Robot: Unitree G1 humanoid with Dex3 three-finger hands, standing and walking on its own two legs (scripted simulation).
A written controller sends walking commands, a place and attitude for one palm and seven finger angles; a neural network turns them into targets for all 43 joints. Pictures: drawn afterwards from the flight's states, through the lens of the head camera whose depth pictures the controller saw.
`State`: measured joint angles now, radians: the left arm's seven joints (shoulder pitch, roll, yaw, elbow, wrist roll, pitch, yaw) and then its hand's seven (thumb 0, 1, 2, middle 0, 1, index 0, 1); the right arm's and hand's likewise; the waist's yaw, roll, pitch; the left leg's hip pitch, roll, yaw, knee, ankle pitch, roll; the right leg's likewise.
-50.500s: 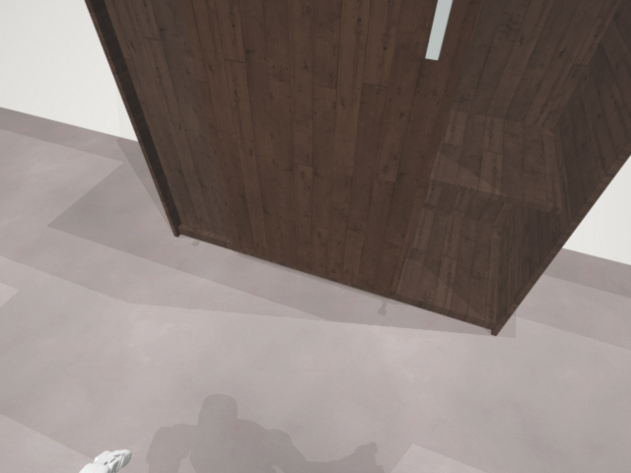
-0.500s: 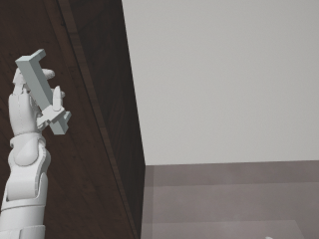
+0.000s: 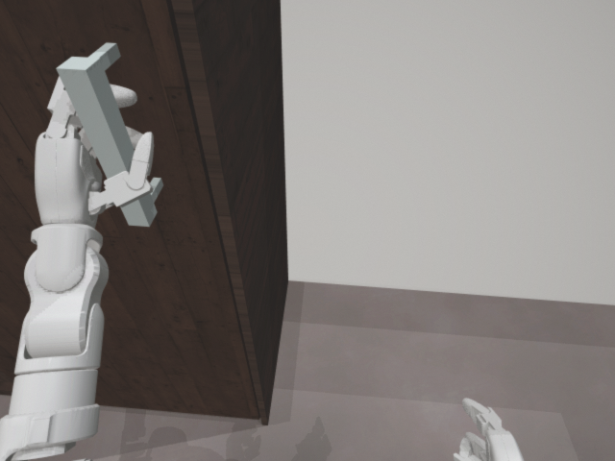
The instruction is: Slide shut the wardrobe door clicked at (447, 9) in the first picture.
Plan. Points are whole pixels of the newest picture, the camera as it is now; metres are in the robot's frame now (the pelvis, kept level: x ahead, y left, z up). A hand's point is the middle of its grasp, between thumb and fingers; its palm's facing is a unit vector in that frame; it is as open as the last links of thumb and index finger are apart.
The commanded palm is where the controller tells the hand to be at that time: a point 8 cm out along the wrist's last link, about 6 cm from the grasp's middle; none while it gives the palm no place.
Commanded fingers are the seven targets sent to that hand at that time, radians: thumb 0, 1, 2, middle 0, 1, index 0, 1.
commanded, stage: loosen the grip on the handle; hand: left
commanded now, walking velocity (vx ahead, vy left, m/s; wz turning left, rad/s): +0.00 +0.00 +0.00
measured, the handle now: (126, 141) +0.35 +0.24 +0.26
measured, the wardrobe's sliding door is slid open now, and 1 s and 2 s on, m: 0.00 0.00 0.00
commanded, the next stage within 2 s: slip the hand off the handle in 0.52 s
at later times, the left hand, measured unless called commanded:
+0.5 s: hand (119, 174) +0.31 +0.24 +0.25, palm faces +0.39 -0.91 -0.15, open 14.3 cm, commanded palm +0.27 +0.28 +0.24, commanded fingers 0.00 -0.55 0.20 -0.25 -1.15 -0.25 -1.15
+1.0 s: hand (77, 167) +0.31 +0.28 +0.25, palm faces +0.40 -0.91 -0.13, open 14.7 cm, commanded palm +0.27 +0.33 +0.24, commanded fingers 0.00 -0.55 0.20 -0.25 -1.15 -0.25 -1.15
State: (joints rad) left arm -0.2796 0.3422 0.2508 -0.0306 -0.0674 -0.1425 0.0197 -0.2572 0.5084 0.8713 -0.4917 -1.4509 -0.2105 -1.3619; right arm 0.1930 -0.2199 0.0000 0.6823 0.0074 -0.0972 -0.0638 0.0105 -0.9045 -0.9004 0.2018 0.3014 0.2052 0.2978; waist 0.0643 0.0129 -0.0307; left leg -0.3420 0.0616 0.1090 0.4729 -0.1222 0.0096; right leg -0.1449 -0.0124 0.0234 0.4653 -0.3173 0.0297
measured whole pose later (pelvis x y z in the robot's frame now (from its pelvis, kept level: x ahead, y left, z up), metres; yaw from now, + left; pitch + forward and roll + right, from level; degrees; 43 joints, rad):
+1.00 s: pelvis +0.01 -0.04 -0.01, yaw +2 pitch +2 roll +0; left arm -0.33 0.50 0.52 0.20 -0.24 -0.16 -0.19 -0.01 -0.56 0.20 -0.53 -1.28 -0.26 -1.16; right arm 0.18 -0.24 0.02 0.66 0.03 -0.09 -0.11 0.01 -0.91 -0.90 0.20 0.30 0.20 0.30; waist 0.05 0.02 -0.04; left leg -0.42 0.06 0.02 0.56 -0.17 -0.03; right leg -0.22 0.01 -0.03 0.59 -0.41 -0.02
